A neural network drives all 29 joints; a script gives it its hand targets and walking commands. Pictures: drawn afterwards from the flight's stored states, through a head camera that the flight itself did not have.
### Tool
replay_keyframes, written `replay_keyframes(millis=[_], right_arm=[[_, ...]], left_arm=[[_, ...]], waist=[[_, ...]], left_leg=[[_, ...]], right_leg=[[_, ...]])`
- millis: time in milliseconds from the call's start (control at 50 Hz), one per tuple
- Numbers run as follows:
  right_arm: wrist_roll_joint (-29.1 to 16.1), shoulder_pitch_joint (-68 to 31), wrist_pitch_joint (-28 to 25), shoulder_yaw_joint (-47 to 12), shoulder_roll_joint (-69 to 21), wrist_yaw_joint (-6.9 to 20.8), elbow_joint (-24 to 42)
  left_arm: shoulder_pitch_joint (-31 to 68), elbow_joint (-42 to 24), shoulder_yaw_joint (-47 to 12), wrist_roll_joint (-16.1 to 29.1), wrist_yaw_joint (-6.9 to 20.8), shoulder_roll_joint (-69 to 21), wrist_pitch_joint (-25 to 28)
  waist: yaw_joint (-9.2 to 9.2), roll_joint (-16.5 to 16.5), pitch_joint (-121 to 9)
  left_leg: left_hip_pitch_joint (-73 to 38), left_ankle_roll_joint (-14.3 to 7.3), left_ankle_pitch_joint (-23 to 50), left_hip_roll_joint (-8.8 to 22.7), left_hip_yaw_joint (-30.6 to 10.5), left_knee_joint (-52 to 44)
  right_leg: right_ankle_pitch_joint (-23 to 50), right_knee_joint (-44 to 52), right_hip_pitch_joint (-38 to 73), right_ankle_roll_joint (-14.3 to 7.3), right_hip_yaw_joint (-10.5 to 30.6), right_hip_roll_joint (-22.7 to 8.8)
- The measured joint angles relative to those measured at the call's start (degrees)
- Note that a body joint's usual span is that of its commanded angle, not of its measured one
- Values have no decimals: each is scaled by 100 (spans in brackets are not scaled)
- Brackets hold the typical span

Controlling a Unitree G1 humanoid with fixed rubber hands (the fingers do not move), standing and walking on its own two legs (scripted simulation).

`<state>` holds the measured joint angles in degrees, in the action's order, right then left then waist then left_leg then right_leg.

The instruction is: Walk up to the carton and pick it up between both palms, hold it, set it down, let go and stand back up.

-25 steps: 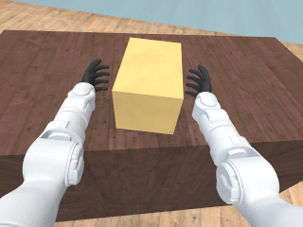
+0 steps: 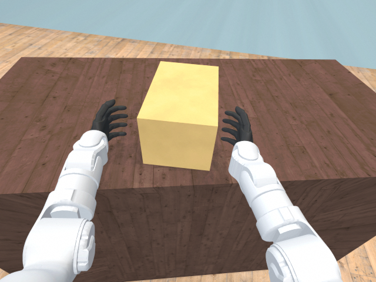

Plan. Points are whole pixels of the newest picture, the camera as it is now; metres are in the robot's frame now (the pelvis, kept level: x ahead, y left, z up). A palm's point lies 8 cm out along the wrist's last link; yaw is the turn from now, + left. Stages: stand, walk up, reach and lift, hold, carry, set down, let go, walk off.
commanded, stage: set down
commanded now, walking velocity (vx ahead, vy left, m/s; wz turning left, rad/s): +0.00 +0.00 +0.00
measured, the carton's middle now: (183, 111) +0.55 +0.05 +0.08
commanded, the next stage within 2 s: none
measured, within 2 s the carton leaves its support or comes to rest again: neither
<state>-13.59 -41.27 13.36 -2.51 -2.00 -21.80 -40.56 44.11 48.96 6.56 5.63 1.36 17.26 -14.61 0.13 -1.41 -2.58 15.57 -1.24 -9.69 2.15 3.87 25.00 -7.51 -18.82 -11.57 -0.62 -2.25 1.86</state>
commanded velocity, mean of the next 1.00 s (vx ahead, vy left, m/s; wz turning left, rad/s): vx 0.00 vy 0.00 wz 0.00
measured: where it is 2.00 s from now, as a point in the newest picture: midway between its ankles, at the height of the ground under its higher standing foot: outside the picture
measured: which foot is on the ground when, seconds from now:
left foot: down 0.00-1.00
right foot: down 0.00-1.00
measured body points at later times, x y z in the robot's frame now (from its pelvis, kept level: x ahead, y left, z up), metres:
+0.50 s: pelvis +0.00 +0.00 +0.00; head -0.01 +0.02 +0.45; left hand +0.32 +0.27 +0.11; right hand +0.34 -0.10 +0.11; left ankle +0.04 +0.10 -0.74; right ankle +0.03 -0.11 -0.74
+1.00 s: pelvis +0.01 -0.01 +0.00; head -0.02 +0.00 +0.45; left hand +0.25 +0.26 +0.11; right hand +0.27 -0.12 +0.11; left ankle +0.04 +0.10 -0.74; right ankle +0.03 -0.11 -0.74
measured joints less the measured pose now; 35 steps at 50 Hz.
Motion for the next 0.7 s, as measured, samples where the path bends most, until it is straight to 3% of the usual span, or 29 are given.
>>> replay_keyframes(millis=[220, 460, 700], right_arm=[[-202, 1067, 608, -147, 9, -162, 1465], [-95, 2443, 889, -9, 30, -43, 3241], [-158, 3765, 1458, -330, 34, -37, 5001]], left_arm=[[-999, -1673, 182, 116, 139, 251, -1003], [-2399, -3683, 161, 375, 217, 203, -1547], [-3474, -5258, 152, 593, 473, 411, -2006]], waist=[[94, -55, 423], [362, 25, 573], [447, -72, 622]], left_leg=[[-608, -5, 1, -35, -8, -138], [-816, -5, -12, -67, 6, -218], [-1164, 48, -17, -67, 13, -383]], right_leg=[[-4, 130, 609, 0, 25, -15], [-58, 128, 775, 11, 61, -38], [-170, 89, 1021, -43, 93, -25]])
